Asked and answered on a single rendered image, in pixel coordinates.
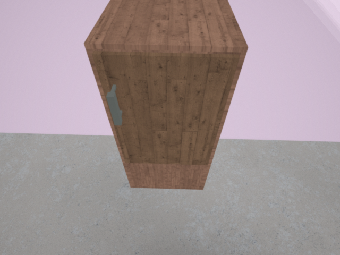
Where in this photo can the cupboard door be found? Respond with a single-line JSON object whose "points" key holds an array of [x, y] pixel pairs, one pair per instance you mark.
{"points": [[172, 103]]}

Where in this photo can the handle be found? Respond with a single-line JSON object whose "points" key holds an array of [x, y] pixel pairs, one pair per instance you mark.
{"points": [[114, 107]]}

